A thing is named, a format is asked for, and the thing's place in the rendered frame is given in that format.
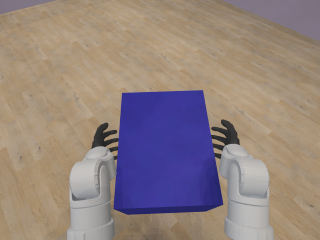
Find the right robot hand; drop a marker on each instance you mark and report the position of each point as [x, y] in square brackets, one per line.
[230, 133]

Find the robot right forearm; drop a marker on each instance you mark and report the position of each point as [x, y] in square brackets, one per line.
[248, 194]

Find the carton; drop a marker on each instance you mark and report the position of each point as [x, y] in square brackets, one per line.
[165, 159]

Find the left robot hand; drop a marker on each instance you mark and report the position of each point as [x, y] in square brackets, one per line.
[100, 136]

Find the robot left forearm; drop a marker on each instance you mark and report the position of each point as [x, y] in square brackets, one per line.
[90, 195]

